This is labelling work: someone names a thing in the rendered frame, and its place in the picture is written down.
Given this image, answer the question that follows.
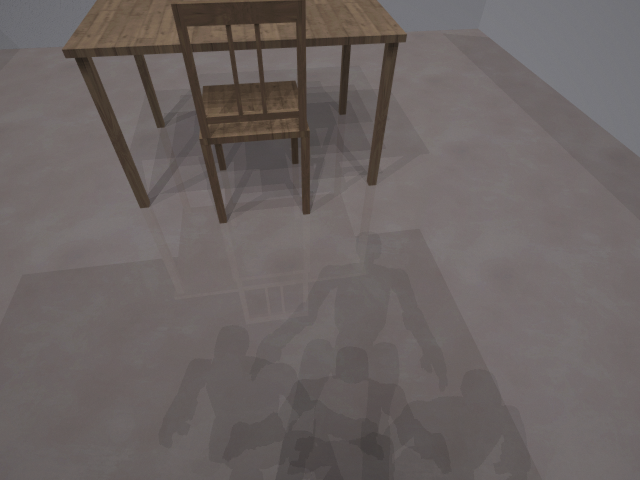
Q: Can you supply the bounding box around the chair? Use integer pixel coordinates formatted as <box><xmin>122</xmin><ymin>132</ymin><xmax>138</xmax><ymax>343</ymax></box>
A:
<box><xmin>171</xmin><ymin>0</ymin><xmax>310</xmax><ymax>224</ymax></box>

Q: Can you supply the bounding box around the table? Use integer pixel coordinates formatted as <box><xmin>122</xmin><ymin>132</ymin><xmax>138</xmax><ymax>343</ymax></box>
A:
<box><xmin>62</xmin><ymin>0</ymin><xmax>407</xmax><ymax>208</ymax></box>

